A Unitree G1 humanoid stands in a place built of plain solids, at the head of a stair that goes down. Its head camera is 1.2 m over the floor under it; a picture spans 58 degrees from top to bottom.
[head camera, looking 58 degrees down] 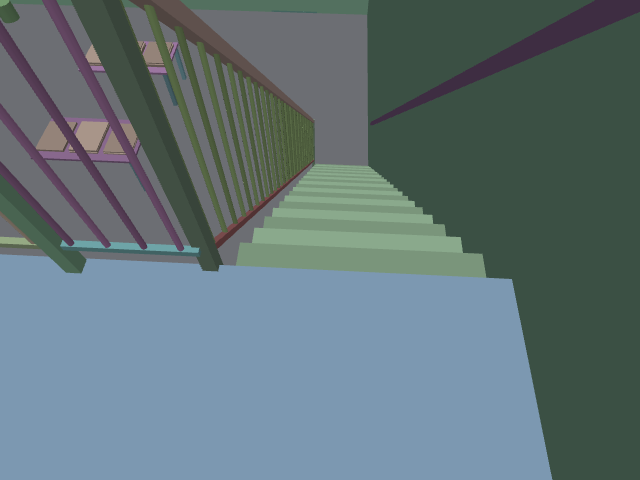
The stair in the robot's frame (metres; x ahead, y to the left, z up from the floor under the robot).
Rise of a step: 0.20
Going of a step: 0.20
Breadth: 0.91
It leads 3 degrees to the right of straight ahead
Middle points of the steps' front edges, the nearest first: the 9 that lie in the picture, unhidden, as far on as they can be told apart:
0.63 -0.14 0.00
0.84 -0.15 -0.19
1.04 -0.16 -0.40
1.25 -0.17 -0.60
1.45 -0.18 -0.81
1.66 -0.19 -1.02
1.86 -0.21 -1.22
2.07 -0.22 -1.43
2.27 -0.23 -1.63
